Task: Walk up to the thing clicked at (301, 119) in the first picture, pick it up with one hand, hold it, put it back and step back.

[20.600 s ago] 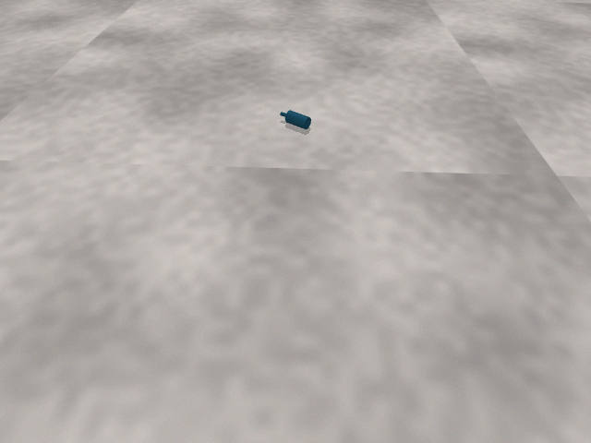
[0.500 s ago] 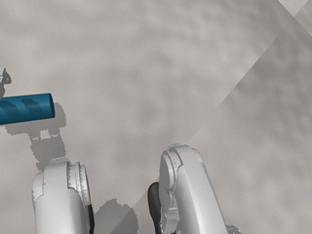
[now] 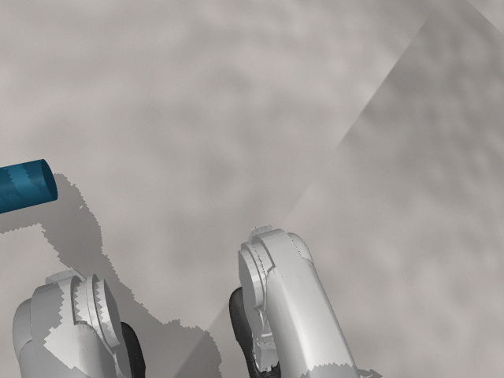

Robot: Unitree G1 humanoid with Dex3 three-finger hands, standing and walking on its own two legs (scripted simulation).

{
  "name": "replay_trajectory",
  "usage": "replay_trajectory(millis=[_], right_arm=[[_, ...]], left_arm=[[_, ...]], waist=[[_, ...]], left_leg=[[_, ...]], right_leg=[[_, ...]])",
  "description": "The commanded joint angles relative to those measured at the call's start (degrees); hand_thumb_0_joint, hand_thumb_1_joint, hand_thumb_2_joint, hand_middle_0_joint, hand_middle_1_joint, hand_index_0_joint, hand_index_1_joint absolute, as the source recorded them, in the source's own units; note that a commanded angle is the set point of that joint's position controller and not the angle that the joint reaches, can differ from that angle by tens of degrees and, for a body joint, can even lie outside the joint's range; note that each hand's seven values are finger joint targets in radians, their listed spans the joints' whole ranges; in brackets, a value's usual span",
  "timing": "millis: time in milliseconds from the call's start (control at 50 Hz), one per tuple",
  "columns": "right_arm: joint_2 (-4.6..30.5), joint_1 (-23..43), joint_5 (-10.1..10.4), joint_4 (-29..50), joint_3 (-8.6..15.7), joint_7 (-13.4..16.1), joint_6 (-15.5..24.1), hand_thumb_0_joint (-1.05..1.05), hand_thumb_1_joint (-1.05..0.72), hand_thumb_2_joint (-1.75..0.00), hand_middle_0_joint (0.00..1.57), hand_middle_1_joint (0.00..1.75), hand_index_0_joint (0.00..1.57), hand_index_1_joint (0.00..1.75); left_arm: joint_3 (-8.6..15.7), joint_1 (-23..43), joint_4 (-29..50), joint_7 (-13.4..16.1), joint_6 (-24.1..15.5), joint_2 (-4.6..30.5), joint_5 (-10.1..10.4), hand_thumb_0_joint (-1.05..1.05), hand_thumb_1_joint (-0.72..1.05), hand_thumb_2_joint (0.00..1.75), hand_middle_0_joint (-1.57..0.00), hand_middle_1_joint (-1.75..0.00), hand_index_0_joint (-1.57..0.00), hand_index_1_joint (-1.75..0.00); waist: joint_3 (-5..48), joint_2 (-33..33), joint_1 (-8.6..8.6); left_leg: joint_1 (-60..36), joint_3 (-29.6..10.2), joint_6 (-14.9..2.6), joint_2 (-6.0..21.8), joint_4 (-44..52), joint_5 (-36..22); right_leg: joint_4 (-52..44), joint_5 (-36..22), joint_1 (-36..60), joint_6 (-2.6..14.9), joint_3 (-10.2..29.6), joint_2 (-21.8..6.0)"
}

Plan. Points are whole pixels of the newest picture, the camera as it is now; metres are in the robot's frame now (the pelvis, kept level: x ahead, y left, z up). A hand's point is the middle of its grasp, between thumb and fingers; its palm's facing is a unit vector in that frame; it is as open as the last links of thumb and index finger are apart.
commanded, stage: approach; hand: left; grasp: from above
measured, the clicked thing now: out of the picture +0.47 +0.35 -0.28
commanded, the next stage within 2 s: close in in 0.02 s
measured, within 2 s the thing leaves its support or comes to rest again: neither
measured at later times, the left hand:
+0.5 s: hand out of the picture +0.46 +0.32 -0.19, palm faces -0.41 -0.08 -0.91, open 13.9 cm
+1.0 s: hand (2, 191) +0.46 +0.31 -0.24, palm faces -0.45 -0.11 -0.89, open 14.2 cm
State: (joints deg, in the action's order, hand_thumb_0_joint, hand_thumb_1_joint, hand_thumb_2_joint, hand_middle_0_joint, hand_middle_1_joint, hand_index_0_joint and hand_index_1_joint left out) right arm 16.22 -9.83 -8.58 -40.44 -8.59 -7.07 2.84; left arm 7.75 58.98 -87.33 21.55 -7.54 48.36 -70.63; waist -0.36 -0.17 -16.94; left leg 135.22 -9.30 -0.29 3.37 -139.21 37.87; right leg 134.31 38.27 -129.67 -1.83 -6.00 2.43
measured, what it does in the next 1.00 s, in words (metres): stands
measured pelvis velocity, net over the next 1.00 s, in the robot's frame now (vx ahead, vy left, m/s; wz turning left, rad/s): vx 0.01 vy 0.00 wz -0.05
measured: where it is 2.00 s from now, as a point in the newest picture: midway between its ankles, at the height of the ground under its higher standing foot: (199, 376)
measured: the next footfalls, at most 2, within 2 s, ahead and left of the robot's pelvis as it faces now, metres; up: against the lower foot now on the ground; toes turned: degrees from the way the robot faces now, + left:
none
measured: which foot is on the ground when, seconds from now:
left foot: down 0.00-1.00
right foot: down 0.00-1.00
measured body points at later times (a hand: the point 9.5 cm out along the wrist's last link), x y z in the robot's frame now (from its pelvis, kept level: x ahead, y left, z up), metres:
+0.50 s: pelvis +0.00 +0.01 +0.00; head +0.24 +0.11 +0.36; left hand +0.48 +0.32 -0.14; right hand +0.08 -0.27 -0.09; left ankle +0.08 +0.13 -0.29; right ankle +0.10 -0.12 -0.29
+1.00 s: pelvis +0.01 +0.00 -0.02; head +0.28 +0.11 +0.33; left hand +0.48 +0.31 -0.19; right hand +0.04 -0.25 -0.09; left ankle +0.08 +0.13 -0.29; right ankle +0.10 -0.12 -0.29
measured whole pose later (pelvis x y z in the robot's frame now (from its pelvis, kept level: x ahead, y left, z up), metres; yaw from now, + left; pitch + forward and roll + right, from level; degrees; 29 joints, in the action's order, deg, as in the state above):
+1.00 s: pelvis +0.01 +0.00 -0.02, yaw -3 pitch +31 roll -12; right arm 16.8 -7.9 -13.8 -40.2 -13.4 -10.2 7.9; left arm 7.8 58.1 -94.2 31.9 -15.3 53.8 -76.0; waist -4.9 -5.9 -19.4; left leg 136.2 -13.1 0.3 2.8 -144.8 40.8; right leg 137.4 40.3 -129.1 -2.2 -8.9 3.0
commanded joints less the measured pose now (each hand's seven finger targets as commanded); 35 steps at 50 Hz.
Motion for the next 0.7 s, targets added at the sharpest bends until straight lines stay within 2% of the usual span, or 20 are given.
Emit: replay_trajectory(millis=[0,40,80,100,140,160,200,240,300,340,360,440,460,500,520,540,600,620,640,680], right_arm=[[14.24,-10.33,0.45,0.69,5.36,0.53,0.38,0.0,-0.9,-0.89,0.2,0.3,0.2,0.3],[14.7,-11.0,0.26,0.19,5.71,0.57,0.06,0.0,-0.9,-0.9,0.2,0.3,0.2,0.3],[14.87,-11.87,0.33,-0.48,6.57,0.55,-0.03,0.0,-0.9,-0.9,0.2,0.3,0.2,0.3],[15.23,-12.48,0.26,-0.52,6.98,0.49,-0.09,0.0,-0.9,-0.9,0.2,0.3,0.2,0.3],[15.22,-12.38,0.2,-0.84,7.48,0.46,-0.32,0.0,-0.9,-0.9,0.2,0.3,0.2,0.3],[15.5,-12.69,-0.06,-0.76,7.52,0.47,-0.51,0.0,-0.9,-0.9,0.2,0.3,0.2,0.3],[14.72,-11.81,-0.01,-0.94,7.38,0.22,-0.87,0.0,-0.9,-0.9,0.2,0.3,0.2,0.3],[14.83,-11.01,-0.14,-0.82,6.85,-0.04,-1.02,0.0,-0.9,-0.9,0.2,0.3,0.2,0.3],[14.62,-10.39,-0.56,-0.92,6.23,-0.27,-1.07,0.0,-0.9,-0.9,0.2,0.3,0.2,0.3],[14.68,-9.91,-1.08,-0.82,5.63,-0.65,-0.63,0.0,-0.9,-0.9,0.2,0.3,0.2,0.3],[14.92,-9.59,-1.18,-0.72,5.6,-0.67,-0.51,0.0,-0.9,-0.9,0.2,0.3,0.2,0.3],[15.08,-8.17,-1.7,0.08,4.95,-0.87,0.53,0.0,-0.89,-0.89,0.2,0.3,0.2,0.3],[15.08,-8.24,-1.77,0.23,4.79,-0.97,1.09,0.0,-0.89,-0.9,0.2,0.3,0.2,0.3],[15.46,-8.14,-1.87,0.52,4.51,-0.89,1.78,0.0,-0.89,-0.9,0.2,0.3,0.2,0.3],[15.79,-8.9,-2.08,0.33,4.56,-0.93,2.25,0.0,-0.89,-0.9,0.2,0.3,0.2,0.3],[15.61,-8.77,-1.98,0.19,4.17,-1.08,2.75,0.0,-0.89,-0.9,0.2,0.3,0.2,0.3],[16.29,-9.13,-2.09,0.93,3.55,-0.97,3.67,0.0,-0.89,-0.9,0.2,0.3,0.2,0.3],[16.5,-8.66,-2.39,1.41,3.22,-0.81,3.84,0.0,-0.89,-0.9,0.2,0.3,0.2,0.3],[16.55,-9.06,-2.29,1.34,2.97,-0.94,4.26,0.0,-0.89,-0.9,0.2,0.3,0.2,0.3],[16.67,-8.93,-2.55,1.05,2.17,-0.9,4.41,0.0,-0.89,-0.9,0.2,0.3,0.2,0.3]], left_arm=[[-1.63,13.07,8.08,-3.62,-1.24,14.63,2.62,0.0,-0.56,1.01,-0.07,-1.05,-0.07,-1.05],[-2.66,14.55,10.23,-5.15,-3.58,13.01,3.08,0.0,-0.56,1.01,-0.07,-1.07,-0.07,-1.06],[-4.37,16.33,16.06,-6.0,-6.03,10.14,3.41,0.0,-0.56,1.02,-0.07,-1.07,-0.08,-1.07],[-5.3,16.87,17.16,-6.19,-7.0,8.59,2.98,0.0,-0.54,1.05,-0.09,-1.09,-0.09,-1.09],[-6.09,16.84,19.48,-5.78,-8.7,8.03,2.48,0.0,-0.56,0.97,-0.06,-1.06,-0.08,-1.04],[-6.1,16.66,19.28,-4.94,-9.31,8.06,1.99,0.0,-0.55,0.98,-0.06,-1.06,-0.08,-1.04],[-5.08,16.21,18.29,-2.61,-9.89,9.24,1.01,0.0,-0.56,0.99,-0.06,-1.05,-0.07,-1.04],[-3.51,15.92,16.14,0.06,-9.83,10.94,-0.42,0.0,-0.54,1.0,-0.07,-1.05,-0.08,-1.04],[-2.0,15.05,11.57,3.99,-8.8,11.8,-3.75,0.0,-0.54,1.05,-0.08,-1.05,-0.08,-1.05],[-1.2,16.55,8.66,6.38,-7.72,12.78,-5.08,0.0,-0.53,1.06,-0.08,-1.06,-0.08,-1.06],[-0.07,16.78,8.34,7.4,-7.15,13.66,-5.31,0.0,-0.52,1.05,-0.08,-1.06,-0.08,-1.05],[-0.93,18.37,4.18,9.63,-4.54,13.05,-5.35,0.0,-0.52,1.0,-0.07,-1.05,-0.08,-1.04],[-1.43,19.23,2.94,9.66,-4.05,12.56,-4.85,0.0,-0.54,0.99,-0.06,-1.0,-0.06,-1.0],[-2.04,18.8,0.31,9.42,-3.1,12.48,-4.21,0.0,-0.54,1.0,-0.06,-1.0,-0.06,-1.0],[-2.72,18.4,-1.96,8.68,-2.67,10.76,-3.75,0.0,-0.53,0.99,-0.06,-1.0,-0.06,-1.0],[-3.83,17.7,-2.85,7.87,-2.52,10.15,-3.31,0.0,-0.54,0.99,-0.06,-1.0,-0.06,-1.01],[-2.94,19.37,-1.43,6.49,-3.3,13.53,-1.93,0.0,-0.54,1.01,-0.07,-1.0,-0.06,-1.0],[-1.8,18.73,-0.87,6.3,-3.81,15.66,-1.77,0.0,-0.54,1.01,-0.07,-1.0,-0.06,-1.01],[-2.79,17.88,-2.43,5.55,-4.15,14.46,-1.88,0.0,-0.54,1.01,-0.07,-1.0,-0.06,-1.0],[-1.03,17.55,-1.6,5.86,-5.59,17.99,-1.84,0.0,-0.55,1.02,-0.06,-1.01,-0.05,-1.01]], waist=[[36.8,11.94,0.58],[34.85,12.72,-0.04],[37.39,14.88,0.1],[37.68,16.12,-0.67],[39.31,18.13,0.15],[39.56,18.79,-0.11],[40.96,20.95,1.6],[39.28,21.46,2.12],[38.75,22.12,1.69],[36.55,21.25,0.79],[37.34,21.6,1.4],[37.14,21.77,-0.07],[35.92,21.02,-1.02],[35.03,20.09,-1.37],[32.89,17.67,-2.78],[31.39,17.59,-2.82],[33.11,15.67,-2.99],[34.84,15.68,-2.34],[32.82,15.61,-3.22],[34.24,16.14,-2.42]], left_leg=[[-23.67,5.28,-2.43,-1.95,12.68,-5.35],[-23.61,4.7,-1.87,-2.1,13.12,-3.79],[-27.57,4.4,-1.14,-1.93,12.9,-5.21],[-29.78,3.98,-0.7,-1.87,12.75,-6.53],[-34.06,3.6,-0.15,-1.77,12.98,-8.7],[-34.68,3.3,0.1,-1.76,12.78,-10.07],[-36.53,3.34,0.27,-1.8,13.48,-11.67],[-36.43,3.51,0.16,-1.74,13.46,-12.71],[-36.28,4.05,-0.19,-1.75,13.02,-15.01],[-34.39,4.03,-0.4,-1.81,13.18,-13.43],[-34.81,4.14,-0.4,-1.91,13.69,-12.96],[-32.85,4.31,-0.64,-1.9,13.43,-9.36],[-31.41,4.34,-0.81,-1.95,13.35,-7.93],[-29.59,4.19,-1.03,-1.93,13.07,-6.12],[-28.71,3.97,-1.27,-1.97,12.67,-4.75],[-27.38,4.04,-1.38,-1.89,12.24,-4.21],[-26.33,3.67,-1.74,-1.86,11.01,-4.11],[-26.8,3.64,-1.66,-1.78,10.82,-4.87],[-26.28,3.67,-1.67,-1.83,10.12,-4.61],[-26.48,3.43,-1.45,-1.62,9.86,-5.33]], right_leg=[[-15.31,-8.57,23.18,2.9,-2.78,1.6],[-15.68,-6.7,21.28,3.36,-3.69,1.5],[-15.45,-7.91,20.41,3.64,-4.12,1.41],[-15.03,-9.14,19.7,3.72,-4.79,1.26],[-14.41,-11.05,18.68,3.77,-5.2,1.13],[-13.85,-12.08,18.64,3.78,-5.63,1.02],[-12.67,-13.14,17.8,3.82,-5.66,0.96],[-12.26,-13.82,16.57,3.86,-5.91,1.13],[-11.53,-16.08,16.39,3.74,-5.96,1.29],[-11.43,-15.36,15.53,3.75,-6.02,1.3],[-11.52,-14.84,15.29,3.81,-5.98,1.33],[-11.7,-12.47,14.91,3.83,-5.8,1.42],[-11.93,-11.4,14.52,3.77,-5.75,1.36],[-12.36,-9.79,14.24,3.73,-5.61,1.53],[-12.5,-8.62,13.39,3.47,-5.8,1.32],[-12.56,-8.07,13.44,3.53,-5.45,1.58],[-12.71,-7.83,15.66,3.19,-5.37,1.6],[-12.76,-8.41,17.63,3.03,-5.5,1.59],[-12.0,-8.23,16.41,3.06,-5.44,1.55],[-11.67,-8.73,19.0,3.09,-5.32,1.86]])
